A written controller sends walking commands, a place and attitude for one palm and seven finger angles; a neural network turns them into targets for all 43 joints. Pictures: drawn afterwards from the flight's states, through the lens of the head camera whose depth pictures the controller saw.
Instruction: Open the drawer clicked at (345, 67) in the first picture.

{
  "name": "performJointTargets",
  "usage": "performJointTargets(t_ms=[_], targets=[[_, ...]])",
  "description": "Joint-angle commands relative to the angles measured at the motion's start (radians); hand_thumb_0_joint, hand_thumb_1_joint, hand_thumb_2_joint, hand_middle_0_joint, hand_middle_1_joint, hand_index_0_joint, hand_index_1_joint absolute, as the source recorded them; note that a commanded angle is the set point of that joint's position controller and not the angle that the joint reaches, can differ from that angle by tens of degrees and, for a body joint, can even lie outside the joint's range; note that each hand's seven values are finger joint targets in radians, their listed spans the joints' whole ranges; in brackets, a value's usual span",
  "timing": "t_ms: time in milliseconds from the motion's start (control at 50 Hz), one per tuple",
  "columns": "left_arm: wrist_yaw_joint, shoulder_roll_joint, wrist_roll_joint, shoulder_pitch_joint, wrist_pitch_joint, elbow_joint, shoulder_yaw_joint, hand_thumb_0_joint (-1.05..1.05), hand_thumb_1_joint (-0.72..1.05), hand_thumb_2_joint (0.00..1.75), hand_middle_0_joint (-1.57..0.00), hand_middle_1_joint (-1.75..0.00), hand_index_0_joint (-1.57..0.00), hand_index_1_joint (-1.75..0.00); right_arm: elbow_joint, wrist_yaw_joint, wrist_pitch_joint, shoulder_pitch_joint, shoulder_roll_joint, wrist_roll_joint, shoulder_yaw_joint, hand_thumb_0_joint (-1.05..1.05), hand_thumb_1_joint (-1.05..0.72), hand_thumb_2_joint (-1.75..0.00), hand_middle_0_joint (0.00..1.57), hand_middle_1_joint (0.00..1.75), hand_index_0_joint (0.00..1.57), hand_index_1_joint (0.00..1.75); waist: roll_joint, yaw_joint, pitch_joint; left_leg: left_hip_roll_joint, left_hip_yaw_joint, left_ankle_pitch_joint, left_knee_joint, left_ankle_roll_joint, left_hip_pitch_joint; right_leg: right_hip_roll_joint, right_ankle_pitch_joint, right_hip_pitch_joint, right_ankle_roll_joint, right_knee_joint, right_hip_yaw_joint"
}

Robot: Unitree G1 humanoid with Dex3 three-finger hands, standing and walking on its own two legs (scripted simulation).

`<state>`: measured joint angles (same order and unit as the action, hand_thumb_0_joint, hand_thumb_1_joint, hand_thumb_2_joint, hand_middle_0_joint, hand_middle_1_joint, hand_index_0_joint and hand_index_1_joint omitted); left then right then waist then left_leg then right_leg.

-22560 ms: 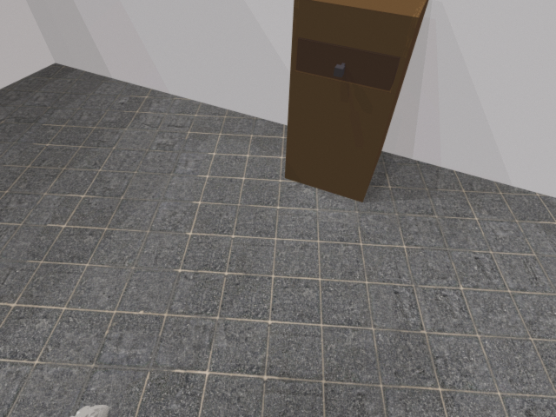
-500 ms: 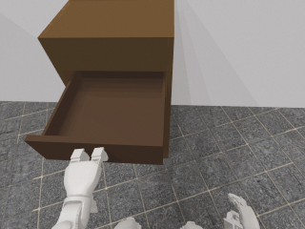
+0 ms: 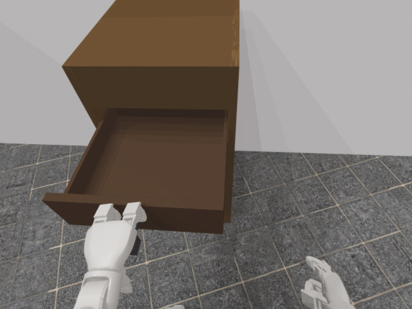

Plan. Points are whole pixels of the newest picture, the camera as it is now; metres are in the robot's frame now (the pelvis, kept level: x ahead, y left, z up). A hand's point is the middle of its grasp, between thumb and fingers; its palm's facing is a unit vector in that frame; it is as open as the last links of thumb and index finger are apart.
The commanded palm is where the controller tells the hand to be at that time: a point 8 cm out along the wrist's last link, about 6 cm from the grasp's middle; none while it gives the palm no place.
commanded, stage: lift the hand off the handle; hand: left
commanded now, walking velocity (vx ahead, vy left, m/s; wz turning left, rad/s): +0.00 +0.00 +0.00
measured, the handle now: (132, 236) +0.27 +0.20 -0.05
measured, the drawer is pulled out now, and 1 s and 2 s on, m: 0.30 0.30 0.30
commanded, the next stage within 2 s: draw the hand back to the body in 1.56 s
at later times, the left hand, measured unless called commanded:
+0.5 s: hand (116, 234) +0.24 +0.20 +0.02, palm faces +0.05 -0.11 -0.99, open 13.6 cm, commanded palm +0.22 +0.19 +0.08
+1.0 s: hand (112, 225) +0.25 +0.19 +0.06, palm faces +0.06 -0.13 -0.99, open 13.9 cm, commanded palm +0.22 +0.19 +0.12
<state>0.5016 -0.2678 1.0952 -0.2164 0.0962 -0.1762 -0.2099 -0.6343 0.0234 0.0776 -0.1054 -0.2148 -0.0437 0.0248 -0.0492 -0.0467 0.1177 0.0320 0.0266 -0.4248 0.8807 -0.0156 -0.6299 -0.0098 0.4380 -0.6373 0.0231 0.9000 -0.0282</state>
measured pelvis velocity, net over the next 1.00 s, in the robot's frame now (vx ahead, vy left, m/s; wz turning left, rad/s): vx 0.01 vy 0.00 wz -0.01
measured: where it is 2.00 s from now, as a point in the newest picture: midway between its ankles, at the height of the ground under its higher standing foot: outside the picture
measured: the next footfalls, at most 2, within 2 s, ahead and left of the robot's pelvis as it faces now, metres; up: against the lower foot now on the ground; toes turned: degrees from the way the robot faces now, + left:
none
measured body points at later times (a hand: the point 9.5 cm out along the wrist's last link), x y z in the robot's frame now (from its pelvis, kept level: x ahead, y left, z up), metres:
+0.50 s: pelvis +0.01 -0.01 +0.02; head +0.03 -0.04 +0.47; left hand +0.24 +0.20 +0.08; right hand +0.22 -0.22 -0.09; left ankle +0.01 +0.13 -0.69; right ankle +0.01 -0.11 -0.69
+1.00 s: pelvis +0.01 +0.00 +0.03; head +0.02 -0.04 +0.48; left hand +0.24 +0.20 +0.11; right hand +0.23 -0.22 -0.07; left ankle +0.01 +0.13 -0.69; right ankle +0.01 -0.11 -0.69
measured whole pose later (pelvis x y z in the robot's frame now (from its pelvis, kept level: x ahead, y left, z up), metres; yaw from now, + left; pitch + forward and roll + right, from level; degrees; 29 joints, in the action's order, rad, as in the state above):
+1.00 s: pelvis +0.01 +0.00 +0.03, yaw +0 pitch +4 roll +1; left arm 0.31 -0.32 1.04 -0.25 0.10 0.06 -0.18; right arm -0.64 0.00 0.08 -0.09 -0.22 -0.02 0.01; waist -0.06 -0.09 0.07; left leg 0.03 0.04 -0.34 0.65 -0.02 -0.37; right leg -0.01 0.37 -0.39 0.03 0.69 -0.02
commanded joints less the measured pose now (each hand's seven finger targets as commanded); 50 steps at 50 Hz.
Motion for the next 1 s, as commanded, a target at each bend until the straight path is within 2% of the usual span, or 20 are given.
performJointTargets(t_ms=[0,160,220,280,360,380,420,440,480,520,620,660,720,740,820,840,860,880,900,980], targets=[[0.049,-0.134,0.008,0.186,-0.005,0.271,0.103,0.0,-0.5,0.3,-0.3,-1.2,-0.3,-1.2,0.149,0.015,-0.045,0.115,-0.098,0.004,0.032,0.0,-0.9,-0.9,0.2,0.3,0.2,0.3,0.043,0.006,0.228,-0.061,0.005,0.226,-0.117,0.036,0.206,0.039,-0.276,0.104,0.015,-0.179,0.016],[0.02,-0.145,-0.005,0.174,-0.014,0.319,0.111,0.0,-0.5,0.3,-0.3,-1.2,-0.3,-1.2,0.149,0.011,-0.045,0.126,-0.095,0.007,0.03,0.0,-0.9,-0.9,0.2,0.3,0.2,0.3,0.04,0.001,0.214,-0.059,0.005,0.259,-0.146,0.034,0.241,0.037,-0.318,0.147,0.014,-0.201,0.021],[0.008,-0.151,-0.012,0.107,-0.012,0.328,0.124,0.0,-0.5,0.3,-0.3,-1.2,-0.3,-1.2,0.156,0.008,-0.045,0.134,-0.095,0.008,0.028,0.0,-0.9,-0.9,0.2,0.3,0.2,0.3,0.049,-0.011,0.212,-0.06,0.008,0.277,-0.159,0.032,0.249,0.037,-0.341,0.176,0.015,-0.213,0.024],[-0.007,-0.144,-0.012,0.142,-0.009,0.332,0.106,0.0,-0.5,0.3,-0.3,-1.2,-0.3,-1.2,0.154,0.007,-0.044,0.14,-0.095,0.008,0.022,0.0,-0.9,-0.9,0.2,0.3,0.2,0.3,0.062,-0.004,0.167,-0.061,0.009,0.245,-0.172,0.035,0.24,0.032,-0.308,0.166,0.008,-0.231,0.025],[-0.027,-0.171,-0.018,0.154,-0.006,0.347,0.129,0.0,-0.5,0.3,-0.3,-1.2,-0.3,-1.2,0.151,0.01,-0.041,0.148,-0.093,0.015,0.026,0.0,-0.9,-0.9,0.2,0.3,0.2,0.3,0.044,-0.01,0.175,-0.061,0.013,0.253,-0.191,0.035,0.268,0.032,-0.316,0.195,0.01,-0.249,0.034],[-0.034,-0.149,-0.02,0.164,-0.008,0.358,0.1,0.0,-0.5,0.3,-0.3,-1.2,-0.3,-1.2,0.157,0.009,-0.044,0.146,-0.093,0.01,0.021,0.0,-0.9,-0.9,0.2,0.3,0.2,0.3,0.046,-0.006,0.173,-0.064,0.012,0.249,-0.192,0.037,0.268,0.028,-0.308,0.192,0.007,-0.251,0.032],[-0.045,-0.179,-0.027,0.133,-0.005,0.317,0.142,0.0,-0.5,0.3,-0.3,-1.2,-0.3,-1.2,0.149,0.011,-0.044,0.151,-0.095,0.017,0.024,0.0,-0.9,-0.9,0.2,0.3,0.2,0.3,0.066,-0.015,0.157,-0.06,0.012,0.252,-0.208,0.034,0.271,0.032,-0.311,0.213,0.008,-0.269,0.037],[-0.053,-0.149,-0.022,0.138,-0.004,0.326,0.104,0.0,-0.5,0.3,-0.3,-1.2,-0.3,-1.2,0.152,0.008,-0.045,0.15,-0.092,0.015,0.017,0.0,-0.9,-0.9,0.2,0.3,0.2,0.3,0.061,-0.014,0.157,-0.062,0.014,0.246,-0.213,0.035,0.27,0.029,-0.299,0.209,0.005,-0.267,0.034],[-0.066,-0.139,-0.025,0.127,0.0,0.331,0.094,0.0,-0.5,0.3,-0.3,-1.2,-0.3,-1.2,0.154,0.004,-0.046,0.15,-0.091,0.018,0.021,0.0,-0.9,-0.9,0.2,0.3,0.2,0.3,0.062,-0.02,0.16,-0.06,0.013,0.265,-0.223,0.036,0.283,0.031,-0.315,0.221,0.007,-0.269,0.028],[-0.085,-0.148,-0.04,0.077,0.009,0.321,0.105,0.0,-0.5,0.3,-0.3,-1.2,-0.3,-1.2,0.161,0.0,-0.045,0.159,-0.095,0.026,0.02,0.0,-0.9,-0.9,0.2,0.3,0.2,0.3,0.068,-0.029,0.147,-0.058,0.015,0.277,-0.239,0.032,0.284,0.032,-0.335,0.252,0.009,-0.281,0.031],[-0.106,-0.204,-0.038,0.076,0.005,0.363,0.157,0.0,-0.5,0.3,-0.3,-1.2,-0.3,-1.2,0.164,-0.001,-0.045,0.165,-0.096,0.026,0.014,0.0,-0.9,-0.9,0.2,0.3,0.2,0.3,0.075,-0.036,0.135,-0.059,0.02,0.287,-0.255,0.032,0.29,0.029,-0.362,0.285,0.007,-0.299,0.048],[-0.111,-0.178,-0.042,0.1,0.001,0.385,0.132,0.0,-0.5,0.3,-0.3,-1.2,-0.3,-1.2,0.161,-0.003,-0.046,0.165,-0.091,0.026,0.016,0.0,-0.9,-0.9,0.2,0.3,0.2,0.3,0.06,-0.029,0.124,-0.058,0.019,0.272,-0.264,0.034,0.301,0.027,-0.332,0.273,0.006,-0.305,0.041],[-0.115,-0.191,-0.046,0.086,-0.005,0.42,0.146,0.0,-0.5,0.3,-0.3,-1.2,-0.3,-1.2,0.165,-0.004,-0.05,0.164,-0.093,0.024,0.018,0.0,-0.9,-0.9,0.2,0.3,0.2,0.3,0.038,-0.033,0.14,-0.056,0.017,0.303,-0.268,0.032,0.329,0.031,-0.352,0.287,0.009,-0.31,0.042],[-0.119,-0.17,-0.045,0.104,-0.008,0.432,0.117,0.0,-0.5,0.3,-0.3,-1.2,-0.3,-1.2,0.166,-0.007,-0.051,0.161,-0.092,0.02,0.014,0.0,-0.9,-0.9,0.2,0.3,0.2,0.3,0.055,-0.025,0.127,-0.056,0.015,0.289,-0.269,0.035,0.326,0.026,-0.329,0.269,0.005,-0.31,0.035],[-0.131,-0.181,-0.049,0.101,-0.011,0.444,0.13,0.0,-0.5,0.3,-0.3,-1.2,-0.3,-1.2,0.161,-0.008,-0.051,0.166,-0.092,0.023,0.018,0.0,-0.9,-0.9,0.2,0.3,0.2,0.3,0.042,-0.027,0.127,-0.054,0.014,0.307,-0.282,0.033,0.349,0.032,-0.34,0.283,0.009,-0.323,0.036],[-0.134,-0.164,-0.047,0.104,-0.011,0.459,0.104,0.0,-0.5,0.3,-0.3,-1.2,-0.3,-1.2,0.167,-0.011,-0.053,0.162,-0.09,0.019,0.014,0.0,-0.9,-0.9,0.2,0.3,0.2,0.3,0.052,-0.029,0.124,-0.055,0.014,0.301,-0.279,0.038,0.347,0.025,-0.331,0.278,0.005,-0.321,0.031],[-0.137,-0.185,-0.052,0.098,-0.009,0.437,0.134,0.0,-0.5,0.3,-0.3,-1.2,-0.3,-1.2,0.156,-0.008,-0.05,0.168,-0.088,0.026,0.019,0.0,-0.9,-0.9,0.2,0.3,0.2,0.3,0.067,-0.031,0.106,-0.054,0.015,0.297,-0.286,0.035,0.346,0.03,-0.334,0.283,0.006,-0.33,0.033],[-0.141,-0.174,-0.046,0.114,-0.006,0.448,0.113,0.0,-0.5,0.3,-0.3,-1.2,-0.3,-1.2,0.162,-0.009,-0.051,0.164,-0.092,0.02,0.012,0.0,-0.9,-0.9,0.2,0.3,0.2,0.3,0.067,-0.033,0.122,-0.057,0.013,0.298,-0.288,0.039,0.345,0.027,-0.334,0.288,0.003,-0.326,0.031],[-0.142,-0.191,-0.046,0.126,-0.004,0.447,0.135,0.0,-0.5,0.3,-0.3,-1.2,-0.3,-1.2,0.156,-0.007,-0.049,0.173,-0.089,0.026,0.016,0.0,-0.9,-0.9,0.2,0.3,0.2,0.3,0.057,-0.034,0.117,-0.054,0.014,0.299,-0.297,0.035,0.354,0.03,-0.329,0.291,0.006,-0.332,0.033],[-0.161,-0.174,-0.05,0.115,0.004,0.474,0.11,0.0,-0.5,0.3,-0.3,-1.2,-0.3,-1.2,0.162,-0.012,-0.052,0.173,-0.087,0.024,0.012,0.0,-0.9,-0.9,0.2,0.3,0.2,0.3,0.042,-0.045,0.129,-0.054,0.018,0.326,-0.308,0.038,0.376,0.028,-0.351,0.315,0.005,-0.339,0.028]])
